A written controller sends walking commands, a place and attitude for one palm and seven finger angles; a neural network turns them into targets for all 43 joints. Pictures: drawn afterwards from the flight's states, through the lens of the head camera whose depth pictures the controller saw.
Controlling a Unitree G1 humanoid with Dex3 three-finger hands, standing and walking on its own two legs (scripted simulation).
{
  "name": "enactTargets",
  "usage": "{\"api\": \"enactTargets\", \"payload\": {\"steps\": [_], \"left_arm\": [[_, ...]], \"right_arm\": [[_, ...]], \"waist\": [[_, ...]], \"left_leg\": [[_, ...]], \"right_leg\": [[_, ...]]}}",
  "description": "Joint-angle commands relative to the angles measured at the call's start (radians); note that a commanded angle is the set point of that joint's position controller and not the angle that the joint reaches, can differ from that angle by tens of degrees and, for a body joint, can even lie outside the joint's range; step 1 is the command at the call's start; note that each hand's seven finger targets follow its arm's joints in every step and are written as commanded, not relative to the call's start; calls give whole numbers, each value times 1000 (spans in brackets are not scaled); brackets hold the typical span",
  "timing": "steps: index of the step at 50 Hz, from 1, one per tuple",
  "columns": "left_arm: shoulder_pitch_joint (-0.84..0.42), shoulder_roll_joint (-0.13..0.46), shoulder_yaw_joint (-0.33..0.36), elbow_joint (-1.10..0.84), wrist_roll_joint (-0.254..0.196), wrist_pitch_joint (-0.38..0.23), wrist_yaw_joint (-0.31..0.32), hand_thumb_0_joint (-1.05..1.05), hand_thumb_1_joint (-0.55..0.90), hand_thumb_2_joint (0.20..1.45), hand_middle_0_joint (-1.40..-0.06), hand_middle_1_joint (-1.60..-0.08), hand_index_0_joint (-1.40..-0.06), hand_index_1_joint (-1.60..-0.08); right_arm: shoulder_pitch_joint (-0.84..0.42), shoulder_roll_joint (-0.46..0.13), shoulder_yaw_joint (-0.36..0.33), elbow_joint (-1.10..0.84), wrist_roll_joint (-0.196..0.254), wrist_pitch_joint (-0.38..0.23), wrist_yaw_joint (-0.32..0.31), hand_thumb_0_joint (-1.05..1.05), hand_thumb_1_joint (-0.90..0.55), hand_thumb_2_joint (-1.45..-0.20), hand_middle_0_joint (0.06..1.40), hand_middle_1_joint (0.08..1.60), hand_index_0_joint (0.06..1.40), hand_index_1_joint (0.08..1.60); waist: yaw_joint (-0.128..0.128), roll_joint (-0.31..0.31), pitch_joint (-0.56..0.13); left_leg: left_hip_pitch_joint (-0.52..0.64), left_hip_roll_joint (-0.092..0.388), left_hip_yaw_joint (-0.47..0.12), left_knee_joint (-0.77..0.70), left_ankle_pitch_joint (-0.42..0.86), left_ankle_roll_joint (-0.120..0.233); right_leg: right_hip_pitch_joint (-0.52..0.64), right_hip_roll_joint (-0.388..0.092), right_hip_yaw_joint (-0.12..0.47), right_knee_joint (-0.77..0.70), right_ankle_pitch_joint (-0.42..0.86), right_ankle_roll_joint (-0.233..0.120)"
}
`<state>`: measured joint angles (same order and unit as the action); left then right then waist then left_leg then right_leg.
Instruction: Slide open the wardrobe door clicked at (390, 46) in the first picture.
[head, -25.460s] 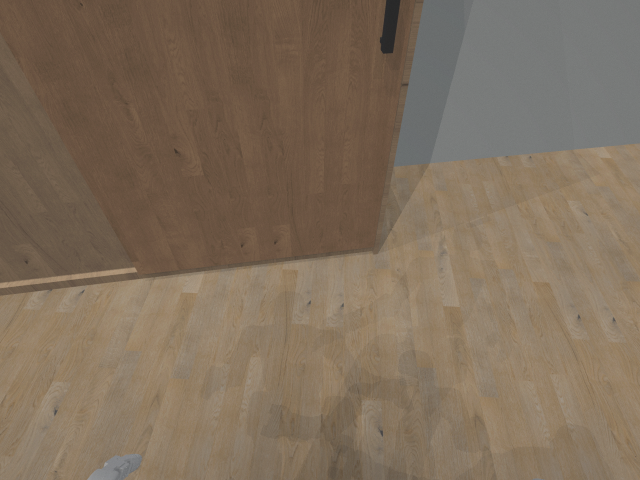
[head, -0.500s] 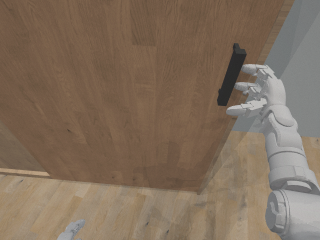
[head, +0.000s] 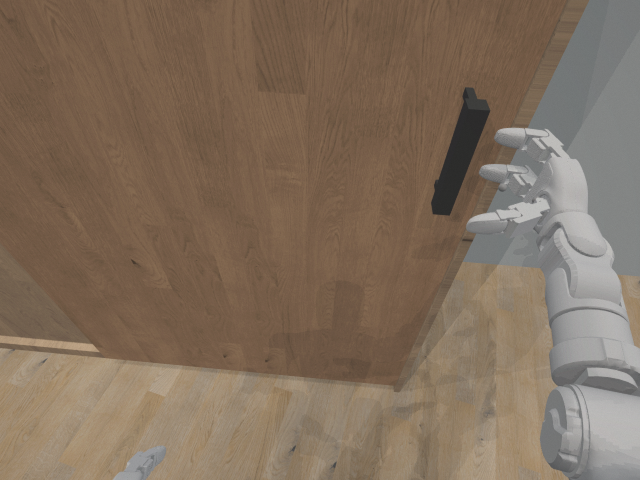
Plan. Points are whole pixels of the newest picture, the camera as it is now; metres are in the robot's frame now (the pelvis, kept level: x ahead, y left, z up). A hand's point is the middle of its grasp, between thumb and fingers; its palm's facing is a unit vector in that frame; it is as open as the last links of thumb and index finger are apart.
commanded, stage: move the hooked fingers beside the handle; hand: right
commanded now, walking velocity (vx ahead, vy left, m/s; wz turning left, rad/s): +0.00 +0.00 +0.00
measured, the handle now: (454, 154) +0.51 -0.12 +0.17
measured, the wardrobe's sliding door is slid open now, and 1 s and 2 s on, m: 0.00 0.00 0.00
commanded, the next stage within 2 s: feel for the door with the fingertips in 0.90 s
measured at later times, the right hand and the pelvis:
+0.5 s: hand (497, 184) +0.44 -0.16 +0.17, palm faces +0.00 +1.00 +0.02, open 14.0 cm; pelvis -0.01 +0.00 +0.00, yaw +0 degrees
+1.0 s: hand (501, 187) +0.44 -0.17 +0.17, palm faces -0.01 +1.00 +0.01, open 14.0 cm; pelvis -0.01 +0.00 +0.00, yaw -1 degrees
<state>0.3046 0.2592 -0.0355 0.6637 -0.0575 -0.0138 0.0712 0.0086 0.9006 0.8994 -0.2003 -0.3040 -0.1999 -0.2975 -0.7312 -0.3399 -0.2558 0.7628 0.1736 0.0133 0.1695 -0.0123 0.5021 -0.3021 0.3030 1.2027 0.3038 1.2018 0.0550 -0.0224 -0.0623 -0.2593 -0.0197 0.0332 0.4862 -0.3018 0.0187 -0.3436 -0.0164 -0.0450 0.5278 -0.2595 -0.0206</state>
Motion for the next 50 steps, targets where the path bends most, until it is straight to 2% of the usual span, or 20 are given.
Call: {"api": "enactTargets", "payload": {"steps": [1, 5, 6, 7, 11, 12, 14, 17, 21, 24, 26, 31, 32, 33, 38, 39, 43, 45, 48, 50], "left_arm": [[-19, 145, 57, -123, -5, -34, 15, 0, 900, 900, -200, -300, -200, -300], [-26, 146, 56, -126, -7, -31, 17, 0, 900, 900, -200, -300, -200, -300], [-26, 144, 54, -124, -8, -32, 18, 0, 900, 900, -200, -300, -200, -300], [-20, 146, 57, -122, -5, -34, 19, 0, 900, 900, -200, -300, -200, -300], [-21, 144, 56, -114, -5, -38, 20, 0, 900, 900, -200, -300, -200, -300], [-15, 147, 56, -113, -2, -38, 21, 0, 900, 900, -200, -300, -200, -300], [-17, 144, 53, -109, -3, -42, 19, 0, 900, 900, -200, -300, -200, -300], [-4, 149, 55, -104, 3, -43, 17, 0, 900, 900, -200, -300, -200, -300], [-5, 147, 52, -101, -1, -39, 16, 0, 900, 900, -200, -300, -200, -300], [-2, 154, 55, -113, 1, -35, 14, 0, 900, 900, -200, -300, -200, -300], [-7, 149, 57, -124, -1, -37, 13, 0, 900, 900, -200, -300, -200, -300], [-12, 147, 59, -120, -5, -41, 14, 0, 900, 900, -200, -300, -200, -300], [-7, 149, 60, -118, -4, -40, 14, 0, 900, 900, -200, -300, -200, -300], [-9, 154, 62, -113, -5, -41, 17, 0, 900, 900, -200, -300, -200, -300], [-14, 151, 55, -111, -7, -36, 22, 0, 900, 900, -200, -300, -200, -300], [-8, 153, 55, -105, -6, -35, 23, 0, 900, 900, -200, -300, -200, -300], [-13, 148, 57, -113, -7, -42, 19, 0, 900, 900, -200, -300, -200, -300], [-12, 149, 59, -116, -7, -46, 19, 0, 900, 900, -200, -300, -200, -300], [-12, 151, 56, -109, -9, -44, 19, 0, 900, 900, -200, -300, -200, -300], [-7, 155, 56, -105, -8, -41, 20, 0, 900, 900, -200, -300, -200, -300]], "right_arm": [[-463, -218, -39, -235, 13, -61, -2, 0, 500, -300, 300, 1200, 300, 1200], [-471, -207, -24, -241, 15, -54, 0, 0, 500, -300, 300, 1200, 300, 1200], [-501, -175, 6, -236, 16, -52, 1, 0, 500, -300, 300, 1200, 300, 1200], [-508, -181, -1, -232, 20, -54, -2, 0, 500, -300, 300, 1200, 300, 1200], [-570, -182, 4, -237, 13, -62, -8, 0, 500, -300, 300, 1200, 300, 1200], [-562, -183, 8, -231, 11, -66, -11, 0, 500, -300, 300, 1200, 300, 1200], [-574, -177, 12, -219, 10, -73, -15, 0, 500, -300, 300, 1200, 300, 1200], [-546, -214, -25, -193, 7, -84, -22, 0, 500, -300, 300, 1200, 300, 1200], [-538, -209, -27, -123, 2, -73, -21, 0, 500, -300, 300, 1200, 300, 1200], [-505, -266, -73, -133, -4, -83, -22, 0, 500, -300, 300, 1200, 300, 1200], [-501, -238, -52, -173, 0, -93, -15, 0, 500, -300, 300, 1200, 300, 1200], [-516, -214, -24, -236, 11, -106, -2, 0, 500, -300, 300, 1200, 300, 1200], [-510, -202, -12, -227, 17, -100, 1, 0, 500, -300, 300, 1200, 300, 1200], [-520, -248, -52, -225, 18, -96, 0, 0, 500, -300, 300, 1200, 300, 1200], [-505, -240, -39, -169, 13, -67, 5, 0, 500, -300, 300, 1200, 300, 1200], [-521, -267, -58, -158, 8, -70, 3, 0, 500, -300, 300, 1200, 300, 1200], [-541, -211, -8, -196, 15, -93, 12, 0, 500, -300, 300, 1200, 300, 1200], [-518, -223, -26, -208, 21, -98, 16, 0, 500, -300, 300, 1200, 300, 1200], [-523, -204, -8, -181, 30, -91, 19, 0, 500, -300, 300, 1200, 300, 1200], [-530, -240, -36, -151, 22, -78, 12, 0, 500, -300, 300, 1200, 300, 1200]], "waist": [[-11, -1, -313], [0, -1, -288], [12, -4, -272], [16, 25, -263], [18, -26, -292], [21, -4, -296], [17, -34, -305], [6, 0, -326], [11, 21, -265], [-8, 36, -297], [-9, 3, -322], [2, -19, -315], [12, 17, -298], [7, 28, -305], [8, 7, -254], [10, 6, -255], [17, -25, -297], [3, -27, -336], [18, 15, -291], [16, 26, -272]], "left_leg": [[12, -4, -5, -37, 398, 7], [-10, -4, -4, -45, 365, 6], [-30, -5, -1, -47, 346, 6], [-27, -4, -2, -54, 339, 3], [-51, -4, -3, -50, 314, 7], [-49, -4, -4, -51, 309, 6], [-54, -4, -4, -47, 300, 9], [-29, -5, -1, -46, 306, 9], [-31, -3, -2, -48, 312, 6], [7, -1, -9, -41, 333, 6], [10, -2, -11, -39, 351, 8], [1, -7, -11, -44, 365, 6], [1, -6, -11, -50, 358, 2], [7, -5, -15, -53, 356, 0], [-4, 1, -17, -58, 323, -1], [-8, 2, -16, -57, 317, 0], [-19, 0, -16, -49, 334, 3], [-4, -3, -16, -44, 352, 4], [-20, -3, -10, -47, 344, 1], [-17, -1, -11, -48, 331, -1]], "right_leg": [[263, 1, 50, -14, 360, -26], [261, -2, 53, -16, 334, -25], [264, -3, 58, -19, 322, -24], [257, -2, 56, -14, 311, -29], [285, -3, 65, -16, 303, -23], [284, -4, 67, -11, 304, -26], [286, -2, 71, -14, 297, -21], [277, -3, 70, -14, 303, -22], [223, 1, 60, -20, 272, -24], [205, 2, 54, -21, 280, -27], [233, 3, 49, -17, 299, -27], [259, 0, 48, -13, 318, -27], [249, 0, 47, -10, 304, -33], [238, 0, 45, -15, 287, -34], [194, 7, 40, -22, 237, -35], [195, 7, 43, -21, 235, -34], [240, 7, 48, -8, 268, -34], [259, 7, 48, -5, 291, -31], [237, 3, 53, -8, 278, -32], [207, 6, 51, -14, 253, -32]]}}
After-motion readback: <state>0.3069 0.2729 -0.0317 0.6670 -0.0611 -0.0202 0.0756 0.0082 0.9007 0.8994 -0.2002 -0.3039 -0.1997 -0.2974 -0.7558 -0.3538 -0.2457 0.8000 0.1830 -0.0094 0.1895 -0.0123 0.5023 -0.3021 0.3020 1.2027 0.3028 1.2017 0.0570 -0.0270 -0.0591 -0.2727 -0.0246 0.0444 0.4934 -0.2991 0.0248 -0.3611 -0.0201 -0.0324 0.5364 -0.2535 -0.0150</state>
